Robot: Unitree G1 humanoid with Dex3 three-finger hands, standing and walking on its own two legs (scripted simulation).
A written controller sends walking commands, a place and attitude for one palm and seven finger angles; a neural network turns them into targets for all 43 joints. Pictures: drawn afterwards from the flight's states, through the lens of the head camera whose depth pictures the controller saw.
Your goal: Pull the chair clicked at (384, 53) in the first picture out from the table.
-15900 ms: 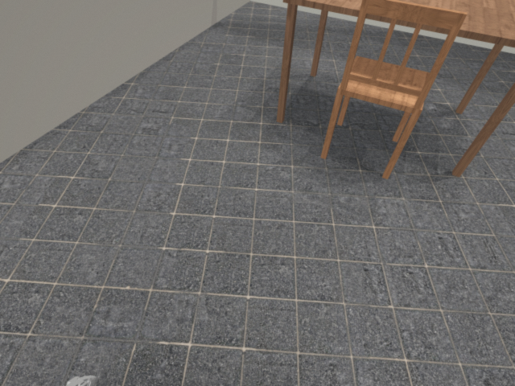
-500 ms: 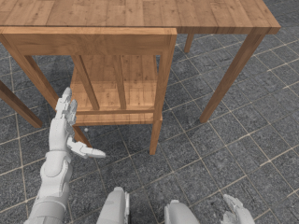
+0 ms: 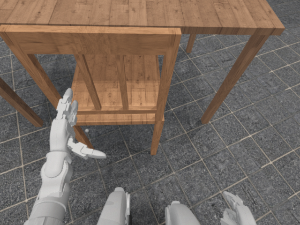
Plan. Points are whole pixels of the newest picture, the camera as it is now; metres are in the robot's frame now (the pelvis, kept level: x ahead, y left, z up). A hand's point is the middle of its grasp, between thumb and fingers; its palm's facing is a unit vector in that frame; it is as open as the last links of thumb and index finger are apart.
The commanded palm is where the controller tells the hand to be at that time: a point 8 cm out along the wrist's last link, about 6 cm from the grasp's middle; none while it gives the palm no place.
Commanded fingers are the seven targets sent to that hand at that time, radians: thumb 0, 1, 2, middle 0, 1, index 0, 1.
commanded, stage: push the fingers through the gap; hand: left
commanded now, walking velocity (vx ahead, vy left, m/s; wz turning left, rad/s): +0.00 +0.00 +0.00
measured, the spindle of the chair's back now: (90, 85) +0.50 +0.20 +0.02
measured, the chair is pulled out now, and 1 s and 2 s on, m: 0.00 0.00 0.00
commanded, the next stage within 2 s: hook a spindle and tug to test in 1.62 s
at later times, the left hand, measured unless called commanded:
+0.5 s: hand (90, 117) +0.39 +0.17 +0.02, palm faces +0.08 -1.00 -0.04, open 16.9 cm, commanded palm +0.37 +0.21 +0.02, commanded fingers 0.00 -0.50 0.30 -0.06 -0.08 -0.06 -0.08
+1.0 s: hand (93, 101) +0.44 +0.18 +0.02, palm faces +0.10 -0.99 -0.05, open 16.9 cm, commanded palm +0.42 +0.21 +0.02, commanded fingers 0.00 -0.50 0.30 -0.06 -0.08 -0.06 -0.08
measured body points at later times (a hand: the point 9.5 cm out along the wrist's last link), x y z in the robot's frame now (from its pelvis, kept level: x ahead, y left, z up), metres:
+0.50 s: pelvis +0.00 +0.00 +0.00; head +0.11 +0.02 +0.43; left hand +0.38 +0.23 +0.03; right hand +0.12 -0.25 -0.11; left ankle +0.07 +0.11 -0.62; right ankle -0.01 -0.11 -0.62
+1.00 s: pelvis +0.00 +0.00 -0.01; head +0.12 +0.02 +0.42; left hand +0.43 +0.23 +0.03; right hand +0.08 -0.26 -0.13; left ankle +0.07 +0.11 -0.62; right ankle -0.01 -0.11 -0.62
